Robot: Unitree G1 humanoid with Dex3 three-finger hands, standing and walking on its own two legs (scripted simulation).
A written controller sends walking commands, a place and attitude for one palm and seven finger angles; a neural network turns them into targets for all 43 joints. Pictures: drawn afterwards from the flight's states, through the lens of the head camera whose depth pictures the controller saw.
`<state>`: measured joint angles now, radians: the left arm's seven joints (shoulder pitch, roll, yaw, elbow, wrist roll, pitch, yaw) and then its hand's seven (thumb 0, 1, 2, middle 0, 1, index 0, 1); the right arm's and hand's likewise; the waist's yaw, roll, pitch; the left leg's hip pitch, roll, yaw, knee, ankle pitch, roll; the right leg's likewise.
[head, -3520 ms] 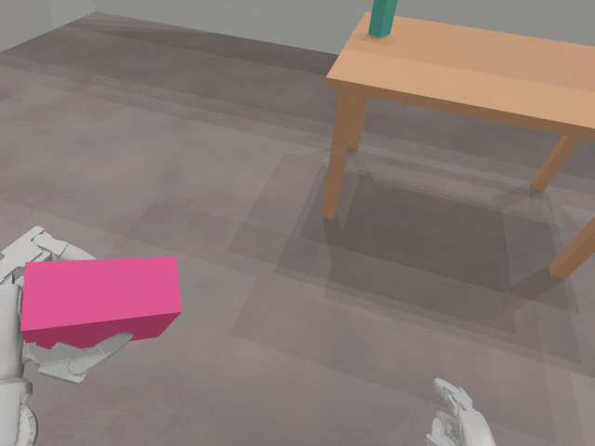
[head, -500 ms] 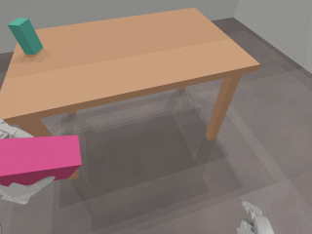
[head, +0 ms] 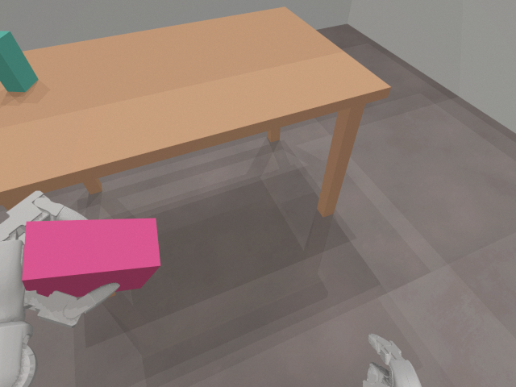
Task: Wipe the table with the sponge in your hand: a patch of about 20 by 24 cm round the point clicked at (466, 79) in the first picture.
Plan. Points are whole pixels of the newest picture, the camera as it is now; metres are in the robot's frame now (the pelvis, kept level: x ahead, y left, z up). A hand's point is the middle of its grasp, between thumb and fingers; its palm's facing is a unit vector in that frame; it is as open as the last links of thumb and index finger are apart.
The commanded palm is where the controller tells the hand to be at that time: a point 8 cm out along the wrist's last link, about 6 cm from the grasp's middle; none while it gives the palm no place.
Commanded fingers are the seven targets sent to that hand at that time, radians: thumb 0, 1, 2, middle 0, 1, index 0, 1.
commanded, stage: take the last steps up to it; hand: left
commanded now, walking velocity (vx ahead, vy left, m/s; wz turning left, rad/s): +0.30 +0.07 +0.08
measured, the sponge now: (112, 259) +0.24 +0.19 +0.14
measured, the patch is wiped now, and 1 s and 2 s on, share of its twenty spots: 0.00 0.00 0.00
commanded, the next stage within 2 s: none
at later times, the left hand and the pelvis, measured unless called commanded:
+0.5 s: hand (70, 214) +0.27 +0.24 +0.18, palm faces +0.39 -0.81 -0.44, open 10.1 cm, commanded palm +0.22 +0.29 +0.19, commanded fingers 0.00 0.10 1.30 -1.20 -1.60 -1.20 -1.60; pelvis +0.06 +0.01 +0.00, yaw +0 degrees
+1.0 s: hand (112, 150) +0.37 +0.22 +0.19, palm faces +0.38 -0.79 -0.49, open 10.1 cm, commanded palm +0.32 +0.27 +0.19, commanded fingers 0.00 0.10 1.30 -1.20 -1.60 -1.20 -1.60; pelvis +0.17 -0.01 +0.01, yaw +2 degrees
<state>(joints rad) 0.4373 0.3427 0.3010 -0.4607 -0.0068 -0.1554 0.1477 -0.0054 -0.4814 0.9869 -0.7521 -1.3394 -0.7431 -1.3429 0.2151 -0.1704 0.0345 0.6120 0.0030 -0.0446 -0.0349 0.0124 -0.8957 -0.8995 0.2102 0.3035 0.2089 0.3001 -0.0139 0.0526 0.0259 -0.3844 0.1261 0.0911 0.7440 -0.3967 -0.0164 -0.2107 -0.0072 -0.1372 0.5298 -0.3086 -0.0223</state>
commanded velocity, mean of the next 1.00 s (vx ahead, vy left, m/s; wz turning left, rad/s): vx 0.30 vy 0.06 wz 0.02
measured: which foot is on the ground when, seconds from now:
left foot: up 0.00-0.24, down 0.26-0.60, up 0.62-1.00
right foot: down 0.00-0.28, up 0.30-0.56, down 0.58-1.00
